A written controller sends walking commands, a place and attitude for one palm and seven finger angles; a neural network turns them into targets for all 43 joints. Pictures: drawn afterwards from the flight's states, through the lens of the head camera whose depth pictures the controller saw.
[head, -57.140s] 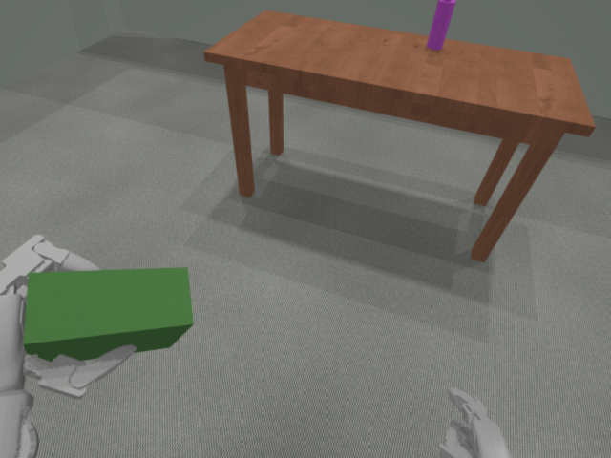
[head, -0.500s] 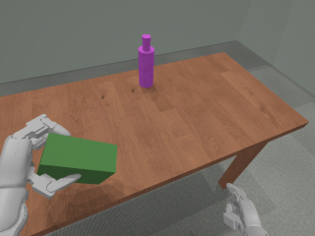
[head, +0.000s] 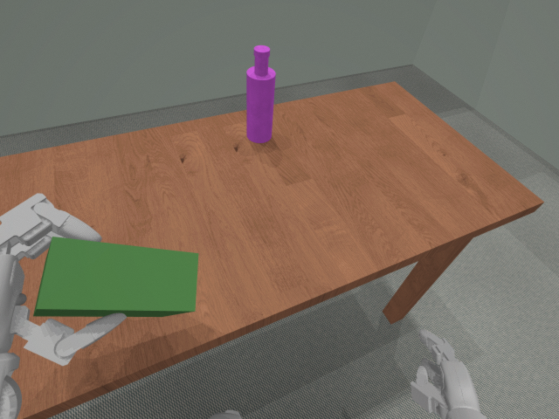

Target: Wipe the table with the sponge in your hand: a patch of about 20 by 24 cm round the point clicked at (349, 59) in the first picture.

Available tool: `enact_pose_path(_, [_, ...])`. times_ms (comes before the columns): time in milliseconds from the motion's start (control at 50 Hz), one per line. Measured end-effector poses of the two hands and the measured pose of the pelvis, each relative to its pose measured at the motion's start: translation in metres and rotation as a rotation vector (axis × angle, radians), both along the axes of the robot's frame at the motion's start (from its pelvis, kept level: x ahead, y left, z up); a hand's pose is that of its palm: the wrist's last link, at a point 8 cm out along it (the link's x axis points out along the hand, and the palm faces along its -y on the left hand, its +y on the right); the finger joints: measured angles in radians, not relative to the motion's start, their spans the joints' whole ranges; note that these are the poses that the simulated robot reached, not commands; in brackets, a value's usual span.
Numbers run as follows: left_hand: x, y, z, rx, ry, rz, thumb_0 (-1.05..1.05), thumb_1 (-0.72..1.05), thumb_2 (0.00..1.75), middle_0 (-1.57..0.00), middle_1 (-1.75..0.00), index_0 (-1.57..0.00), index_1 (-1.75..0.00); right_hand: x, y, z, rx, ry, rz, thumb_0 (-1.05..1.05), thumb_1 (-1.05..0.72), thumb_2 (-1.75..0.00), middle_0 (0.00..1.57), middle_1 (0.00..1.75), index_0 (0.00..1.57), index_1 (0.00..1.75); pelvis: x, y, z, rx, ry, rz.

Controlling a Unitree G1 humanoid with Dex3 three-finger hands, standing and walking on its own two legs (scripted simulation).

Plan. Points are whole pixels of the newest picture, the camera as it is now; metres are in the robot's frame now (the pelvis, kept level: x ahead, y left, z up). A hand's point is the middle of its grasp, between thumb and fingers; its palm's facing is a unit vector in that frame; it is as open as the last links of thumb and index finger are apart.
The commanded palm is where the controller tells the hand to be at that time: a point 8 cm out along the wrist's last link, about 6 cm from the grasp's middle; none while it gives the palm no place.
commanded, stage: step back with the hand held close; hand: left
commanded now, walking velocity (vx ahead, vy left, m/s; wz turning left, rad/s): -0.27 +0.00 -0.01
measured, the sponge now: (140, 285) +0.23 +0.18 +0.14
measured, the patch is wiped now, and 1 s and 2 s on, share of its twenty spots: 1.00 1.00 1.00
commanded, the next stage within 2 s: stop stepping back and stand still in 0.78 s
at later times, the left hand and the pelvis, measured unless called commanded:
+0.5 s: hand (40, 343) +0.15 +0.22 +0.18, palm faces +0.25 -0.90 -0.36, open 10.2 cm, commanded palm +0.10 +0.28 +0.20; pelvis -0.07 +0.01 +0.01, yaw -1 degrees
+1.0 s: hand out of the picture -0.01 +0.20 +0.18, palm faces +0.37 -0.82 -0.43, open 10.2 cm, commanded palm -0.07 +0.25 +0.20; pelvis -0.23 -0.03 +0.00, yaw +1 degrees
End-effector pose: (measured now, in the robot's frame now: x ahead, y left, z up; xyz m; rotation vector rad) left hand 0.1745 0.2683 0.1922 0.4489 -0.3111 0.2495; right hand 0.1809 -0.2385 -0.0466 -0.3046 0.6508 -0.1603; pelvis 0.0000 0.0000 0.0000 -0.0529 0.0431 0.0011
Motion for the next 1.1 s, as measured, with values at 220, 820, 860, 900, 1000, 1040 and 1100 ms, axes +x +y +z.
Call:
enact_pose_path(220, [-0.025,0.041,0.002,0.024,-0.022,0.141,0.0,-0.54,1.06,-0.71,-1.35,-0.75,-1.32,-0.024,0.027,0.001,0.029,-0.012,0.034,0.01,-0.91,-0.9,0.2,0.3,0.2,0.3,-0.024,0.011,0.002,-0.002,-0.007,-0.02])
enact_pose_path(820, [-0.151,0.0,0.005,-0.008,-0.003,-0.01,0.0,-0.55,1.06,-0.71,-1.36,-0.75,-1.33,-0.192,0.021,-0.004,0.08,0.054,-0.012,0.01,-0.9,-0.9,0.2,0.3,0.2,0.3,-0.162,0.004,0.008,0.025,-0.032,-0.031])
enact_pose_path(860, [-0.167,-0.008,0.012,0.014,-0.022,-0.006,0.0,-0.55,1.06,-0.71,-1.36,-0.75,-1.33,-0.204,0.017,-0.009,0.095,0.047,-0.005,0.01,-0.9,-0.9,0.21,0.3,0.2,0.3,-0.174,-0.004,0.007,0.022,-0.031,-0.029])
enact_pose_path(900, [-0.183,-0.014,0.015,0.043,-0.032,0.018,0.0,-0.55,1.06,-0.71,-1.36,-0.75,-1.33,-0.215,0.011,-0.016,0.113,0.037,-0.001,0.01,-0.9,-0.9,0.21,0.3,0.2,0.3,-0.188,-0.013,0.003,0.023,-0.031,-0.028])
enact_pose_path(1000, [-0.222,-0.025,0.005,0.045,0.01,0.086,0.0,-0.55,1.06,-0.71,-1.36,-0.75,-1.33,-0.249,-0.015,-0.033,0.143,0.039,-0.006,0.01,-0.9,-0.9,0.21,0.3,0.2,0.3,-0.226,-0.032,-0.003,-0.015,-0.073,0.012])
enact_pose_path(1040, [-0.24,-0.03,-0.001,0.006,0.03,0.092,0.0,-0.55,1.06,-0.71,-1.36,-0.75,-1.33,-0.267,-0.026,-0.031,0.134,0.06,-0.019,0.01,-0.9,-0.9,0.21,0.3,0.2,0.3,-0.239,-0.037,0.0,0.02,-0.073,0.007])
enact_pose_path(1100, [-0.262,-0.036,-0.011,-0.039,0.064,0.085,0.0,-0.55,1.06,-0.71,-1.36,-0.75,-1.33,-0.292,-0.044,-0.023,0.106,0.07,-0.039,0.01,-0.91,-0.9,0.21,0.3,0.2,0.3,-0.256,-0.044,0.003,0.056,-0.037,0.01])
